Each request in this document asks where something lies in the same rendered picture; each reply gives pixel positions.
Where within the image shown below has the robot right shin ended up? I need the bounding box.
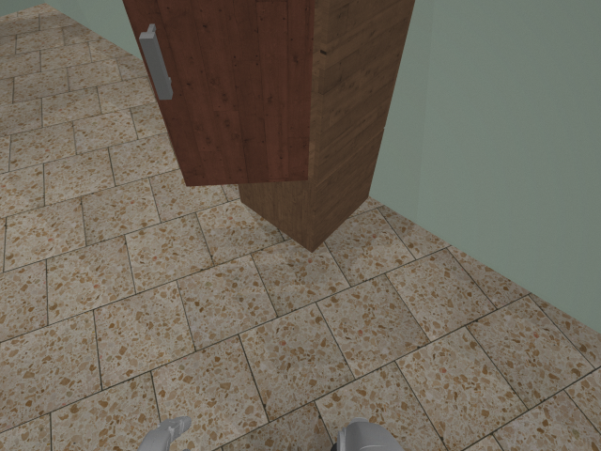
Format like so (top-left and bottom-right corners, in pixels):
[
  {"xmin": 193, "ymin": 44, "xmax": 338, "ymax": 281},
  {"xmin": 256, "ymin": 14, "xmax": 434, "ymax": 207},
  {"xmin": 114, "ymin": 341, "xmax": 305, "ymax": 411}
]
[{"xmin": 349, "ymin": 417, "xmax": 368, "ymax": 425}]

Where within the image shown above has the cupboard door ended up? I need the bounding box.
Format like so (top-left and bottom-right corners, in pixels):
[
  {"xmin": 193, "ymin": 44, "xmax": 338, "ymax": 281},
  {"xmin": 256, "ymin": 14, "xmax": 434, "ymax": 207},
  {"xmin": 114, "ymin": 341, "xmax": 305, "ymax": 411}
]
[{"xmin": 122, "ymin": 0, "xmax": 315, "ymax": 187}]

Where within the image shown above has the left robot hand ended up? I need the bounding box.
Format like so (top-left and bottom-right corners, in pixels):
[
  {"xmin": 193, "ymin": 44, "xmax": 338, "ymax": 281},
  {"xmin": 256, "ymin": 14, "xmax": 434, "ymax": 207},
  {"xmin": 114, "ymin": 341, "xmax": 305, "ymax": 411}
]
[{"xmin": 137, "ymin": 416, "xmax": 192, "ymax": 451}]

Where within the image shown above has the handle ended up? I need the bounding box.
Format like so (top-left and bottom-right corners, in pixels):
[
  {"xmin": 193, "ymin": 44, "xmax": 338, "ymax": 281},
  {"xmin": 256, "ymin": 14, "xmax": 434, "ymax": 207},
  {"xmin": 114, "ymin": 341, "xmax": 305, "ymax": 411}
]
[{"xmin": 139, "ymin": 23, "xmax": 173, "ymax": 100}]

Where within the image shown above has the robot right thigh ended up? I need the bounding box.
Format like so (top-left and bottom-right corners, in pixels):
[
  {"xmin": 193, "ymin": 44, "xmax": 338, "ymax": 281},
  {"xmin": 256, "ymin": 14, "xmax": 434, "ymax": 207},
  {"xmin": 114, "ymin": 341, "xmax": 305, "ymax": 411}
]
[{"xmin": 337, "ymin": 422, "xmax": 404, "ymax": 451}]

